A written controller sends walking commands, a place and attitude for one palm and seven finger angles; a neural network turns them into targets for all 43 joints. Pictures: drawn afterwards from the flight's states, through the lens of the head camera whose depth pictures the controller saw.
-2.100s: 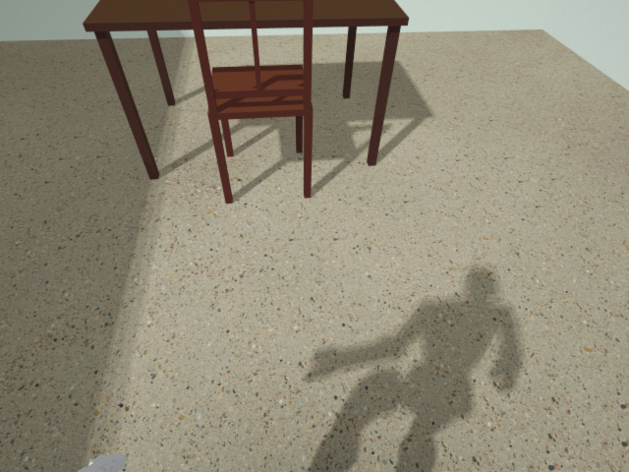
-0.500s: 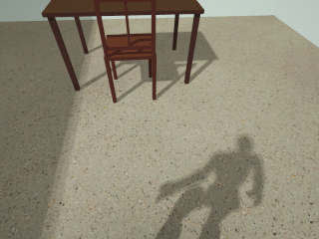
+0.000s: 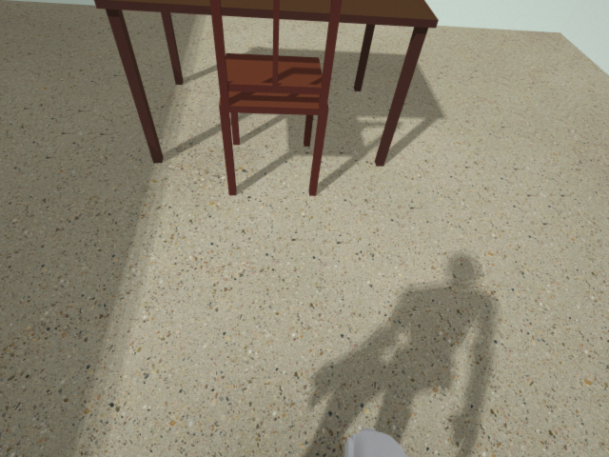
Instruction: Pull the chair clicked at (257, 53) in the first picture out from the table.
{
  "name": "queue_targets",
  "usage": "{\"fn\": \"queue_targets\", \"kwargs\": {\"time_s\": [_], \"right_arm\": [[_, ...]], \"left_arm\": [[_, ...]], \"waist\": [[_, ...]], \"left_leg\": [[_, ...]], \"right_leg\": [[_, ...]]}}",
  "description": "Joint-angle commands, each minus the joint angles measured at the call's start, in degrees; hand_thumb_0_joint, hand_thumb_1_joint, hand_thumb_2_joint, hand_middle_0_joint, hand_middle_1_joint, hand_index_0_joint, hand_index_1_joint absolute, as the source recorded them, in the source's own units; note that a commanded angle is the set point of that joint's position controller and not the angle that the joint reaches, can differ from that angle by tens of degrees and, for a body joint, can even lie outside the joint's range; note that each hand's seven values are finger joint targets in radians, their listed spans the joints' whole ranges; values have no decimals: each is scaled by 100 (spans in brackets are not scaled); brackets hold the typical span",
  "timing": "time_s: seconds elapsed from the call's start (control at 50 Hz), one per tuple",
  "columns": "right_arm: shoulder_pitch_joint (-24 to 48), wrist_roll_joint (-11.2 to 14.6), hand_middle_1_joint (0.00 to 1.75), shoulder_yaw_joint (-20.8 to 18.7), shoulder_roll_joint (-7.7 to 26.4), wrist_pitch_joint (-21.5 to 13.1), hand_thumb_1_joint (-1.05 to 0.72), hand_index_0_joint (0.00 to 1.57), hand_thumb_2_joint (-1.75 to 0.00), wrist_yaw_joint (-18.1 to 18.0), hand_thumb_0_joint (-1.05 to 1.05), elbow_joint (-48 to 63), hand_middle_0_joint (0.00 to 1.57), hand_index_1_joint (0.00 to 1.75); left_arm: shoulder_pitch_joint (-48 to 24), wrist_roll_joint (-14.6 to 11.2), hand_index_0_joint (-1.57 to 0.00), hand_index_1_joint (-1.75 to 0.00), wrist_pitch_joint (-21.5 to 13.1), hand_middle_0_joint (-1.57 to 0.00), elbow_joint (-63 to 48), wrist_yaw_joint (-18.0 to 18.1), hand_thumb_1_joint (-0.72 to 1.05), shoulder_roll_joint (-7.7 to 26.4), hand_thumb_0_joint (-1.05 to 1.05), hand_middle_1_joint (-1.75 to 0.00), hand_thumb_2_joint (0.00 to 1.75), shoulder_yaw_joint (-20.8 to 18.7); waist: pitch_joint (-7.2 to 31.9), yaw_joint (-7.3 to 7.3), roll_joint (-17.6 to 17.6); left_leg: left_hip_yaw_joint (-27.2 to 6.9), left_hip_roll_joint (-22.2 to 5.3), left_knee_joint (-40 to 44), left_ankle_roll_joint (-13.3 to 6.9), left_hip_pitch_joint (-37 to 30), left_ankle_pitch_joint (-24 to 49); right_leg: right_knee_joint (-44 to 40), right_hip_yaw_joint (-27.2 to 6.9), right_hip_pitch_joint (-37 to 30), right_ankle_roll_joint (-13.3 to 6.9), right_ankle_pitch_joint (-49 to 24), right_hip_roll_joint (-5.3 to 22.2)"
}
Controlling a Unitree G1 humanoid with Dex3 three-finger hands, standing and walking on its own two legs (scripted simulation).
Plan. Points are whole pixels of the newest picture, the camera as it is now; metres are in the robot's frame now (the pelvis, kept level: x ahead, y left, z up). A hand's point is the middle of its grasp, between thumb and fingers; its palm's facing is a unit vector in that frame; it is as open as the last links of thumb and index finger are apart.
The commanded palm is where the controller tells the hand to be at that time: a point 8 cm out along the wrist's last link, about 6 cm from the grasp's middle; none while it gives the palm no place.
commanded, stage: walk to a spot facing it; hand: left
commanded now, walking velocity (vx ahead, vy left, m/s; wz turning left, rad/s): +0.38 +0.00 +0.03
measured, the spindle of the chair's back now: (275, 42) +1.29 +0.12 -0.08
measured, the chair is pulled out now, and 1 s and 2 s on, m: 0.00 0.00 0.00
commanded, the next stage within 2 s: take the last steps up to it in 0.86 s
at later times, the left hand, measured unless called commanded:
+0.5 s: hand (204, 386) +0.25 +0.16 -0.18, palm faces +0.08 -0.97 -0.22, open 7.2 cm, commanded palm none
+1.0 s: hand (198, 265) +0.49 +0.22 -0.18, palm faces +0.08 -0.98 -0.16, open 7.4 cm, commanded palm none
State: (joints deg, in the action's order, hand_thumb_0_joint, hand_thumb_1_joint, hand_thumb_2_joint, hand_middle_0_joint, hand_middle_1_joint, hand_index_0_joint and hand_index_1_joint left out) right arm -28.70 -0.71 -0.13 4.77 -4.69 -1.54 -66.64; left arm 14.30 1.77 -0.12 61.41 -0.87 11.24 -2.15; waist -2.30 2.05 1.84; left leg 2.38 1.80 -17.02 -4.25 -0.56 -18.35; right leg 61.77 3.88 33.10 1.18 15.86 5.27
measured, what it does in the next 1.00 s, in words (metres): walks ahead: right foot, then left foot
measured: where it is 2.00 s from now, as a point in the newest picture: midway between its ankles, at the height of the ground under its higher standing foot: (285, 294)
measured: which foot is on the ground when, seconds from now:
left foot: down 0.00-0.22, up 0.24-0.68, down 0.70-1.00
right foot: up 0.00-0.20, down 0.22-0.72, up 0.74-1.00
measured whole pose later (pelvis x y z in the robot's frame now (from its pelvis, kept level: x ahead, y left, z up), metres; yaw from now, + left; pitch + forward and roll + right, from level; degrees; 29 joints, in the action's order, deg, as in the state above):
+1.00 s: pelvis +0.46 +0.04 +0.00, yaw -1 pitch -2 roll +0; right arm -16.3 -0.9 -2.6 9.2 -4.8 -1.7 -61.1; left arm 15.0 1.9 0.4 60.4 0.1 9.9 -4.1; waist -1.7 -1.5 2.7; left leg 14.5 -0.9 -21.5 -3.2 4.5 -15.2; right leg 63.2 2.3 34.9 1.1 10.9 6.9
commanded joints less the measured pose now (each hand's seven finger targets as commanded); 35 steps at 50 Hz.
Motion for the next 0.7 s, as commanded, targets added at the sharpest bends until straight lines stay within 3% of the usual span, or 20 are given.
{"fn": "queue_targets", "kwargs": {"time_s": [0.0, 0.06, 0.1, 0.14, 0.16, 0.18, 0.2, 0.22, 0.24, 0.26, 0.28, 0.3, 0.36, 0.42, 0.48, 0.58, 0.62, 0.64, 0.66, 0.68], "right_arm": [[-616, 21, 30, -160, 832, -99, -90, 20, -90, -118, 0, -39, 20, 30], [-681, -15, 30, -163, 868, -76, -90, 20, -90, -131, 0, -107, 20, 30], [-722, -9, 30, -183, 908, -59, -90, 20, -90, -137, 0, -177, 20, 30], [-541, 5, 30, -237, 1080, -47, -90, 20, -90, -150, 0, -153, 20, 30], [-433, 9, 30, -259, 1142, -40, -90, 20, -90, -149, 0, -118, 20, 30], [-277, 29, 30, -287, 1166, -38, -90, 20, -90, -125, 0, -17, 20, 30], [-340, 93, 30, -265, 961, -59, -90, 20, -90, -46, 0, 86, 20, 30], [-617, 116, 30, -239, 690, -71, -90, 20, -90, -38, 0, 187, 20, 30], [-279, 112, 30, -277, 786, -46, -90, 20, -90, -19, 0, 222, 20, 30], [174, 76, 30, -307, 690, -8, -90, 20, -90, 45, 0, 304, 20, 30], [475, 32, 30, -318, 633, 31, -90, 20, -90, 63, 0, 408, 20, 30], [537, -22, 30, -273, 481, 123, -90, 20, -90, 92, 0, 416, 20, 30], [303, -69, 30, -262, 335, 336, -90, 20, -90, 136, 0, 406, 20, 30], [663, -82, 30, -289, 374, 382, -90, 20, -90, 202, 0, 614, 20, 30], [1434, -58, 30, -275, 428, 321, -90, 20, -90, 300, 0, 893, 20, 30], [2376, -54, 30, -231, 528, 202, -90, 20, -90, 370, 0, 1178, 20, 30], [2120, -65, 30, -270, 665, 158, -90, 20, -90, 327, 0, 1120, 20, 30], [1523, -93, 30, -312, 804, 125, -90, 20, -90, 281, 0, 946, 20, 30], [651, -124, 30, -409, 1142, 94, -90, 20, -90, 226, 0, 693, 20, 30], [-108, -186, 30, -593, 1940, 67, -90, 20, -90, 164, 0, 528, 20, 30]], "left_arm": [[-889, -58, -20, -30, -164, -20, -668, -50, 90, 78, 0, -30, 90, -18], [-1309, -109, -20, -30, -202, -20, -798, -51, 90, -19, 0, -30, 90, 5], [-1253, -96, -20, -30, -223, -20, -799, -18, 90, 42, 0, -30, 90, -16], [-594, -75, -20, -30, -252, -20, -625, 26, 90, 164, 0, -30, 90, -74], [-27, -50, -20, -30, -277, -20, -478, 47, 90, 281, 0, -30, 90, -128], [802, -22, -20, -30, -321, -20, -269, 72, 90, 487, 0, -30, 90, -217], [1577, 46, -20, -30, -397, -20, -66, 133, 90, 971, 0, -30, 90, -347], [1859, -28, -20, -30, -382, -20, 42, 165, 90, 1350, 0, -30, 90, -430], [1453, -115, -20, -30, -363, -20, -50, 172, 90, 1255, 0, -30, 90, -424], [937, -104, -20, -30, -364, -20, -142, 163, 90, 1022, 0, -30, 90, -351], [557, -110, -20, -30, -370, -20, -227, 197, 90, 692, 0, -30, 90, -275], [308, -80, -20, -30, -417, -20, -255, 201, 90, 424, 0, -30, 90, -159], [302, -40, -20, -30, -487, -20, -209, 193, 90, 186, 0, -30, 90, -66], [443, -35, -20, -30, -534, -20, -155, 175, 90, 211, 0, -30, 90, -95], [700, -40, -20, -30, -563, -20, -62, 161, 90, 345, 0, -30, 90, -88], [1300, -37, -20, -30, -505, -20, 144, 174, 90, 546, 0, -30, 90, -107], [1266, -35, -20, -30, -490, -20, 152, 185, 90, 618, 0, -30, 90, -128], [1201, -56, -20, -30, -478, -20, 145, 194, 90, 651, 0, -30, 90, -137], [1169, -91, -20, -30, -473, -20, 113, 184, 90, 587, 0, -30, 90, -126], [1408, -151, -20, -30, -460, -20, -3, 139, 90, 214, 0, -30, 90, -81]], "waist": [[-626, 40, -841], [-737, 154, -935], [-677, 66, -998], [-306, -266, -994], [-17, -517, -918], [371, -920, -637], [965, -1181, 232], [1549, -922, 1005], [1139, -880, 499], [397, -736, 417], [-210, -526, -196], [-484, -297, -206], [-451, 36, 143], [-379, 64, 359], [-382, -113, 410], [-346, -495, 335], [-190, -283, 280], [179, 11, 203], [727, 395, -205], [1448, 547, -1736]], "left_leg": [[-622, -1238, 602, -266, -235, 3660], [-454, -1236, 540, -291, -102, 4112], [-433, -1353, 226, -283, -173, 5232], [-368, -1434, -548, -228, -309, 6259], [-313, -1382, -1231, -142, -189, 6273], [-269, -1260, -2304, -32, 522, 5594], [-58, -727, -4141, 98, 1902, 3354], [-70, 48, -6208, 246, 3003, -1085], [-587, -294, -6658, 63, 3125, -971], [-495, -525, -6725, 72, 3322, -543], [-560, -759, -6487, 62, 3394, -210], [-534, -920, -6176, 114, 3149, -8], [-319, -980, -5479, 304, 2892, 245], [-93, -1043, -4667, 465, 3116, 733], [140, -1069, -3452, 535, 3228, 952], [507, -755, -2239, 366, 3028, 781], [660, -549, -1840, 235, 2415, 535], [746, -374, -1428, 163, 1517, 697], [393, -639, -1143, -27, -35, 1148], [-1777, -2272, -898, -586, -1515, 1556]], "right_leg": [[-787, 292, 819, 21, -592, -3], [-1997, 505, 115, -107, -679, -197], [-2268, 589, -340, -267, -558, -388], [-2427, 595, -1112, -453, -463, -585], [-2660, 574, -1808, -523, -534, -653], [-2962, 358, -3066, -629, -865, -521], [-3186, -1101, -4548, -1093, -949, 755], [-3993, -3592, -4981, -1734, -1237, 2283], [-4526, -3579, -4307, -1823, -150, 2201], [-4887, -3263, -3381, -1611, 687, 2004], [-4939, -2578, -2504, -1396, 527, 1856], [-4986, -1916, -1718, -1182, 250, 1601], [-5133, -772, -1144, -945, -356, 1156], [-5198, -293, -1363, -904, -882, 918], [-5064, -100, -1882, -927, -1502, 857], [-4669, -131, -2933, -864, -2477, 1013], [-4084, -18, -3077, -833, -3344, 1028], [-3266, 208, -2974, -700, -3760, 862], [-1997, 439, -2211, -486, -3331, 640], [-136, 752, -621, -153, -384, -174]]}}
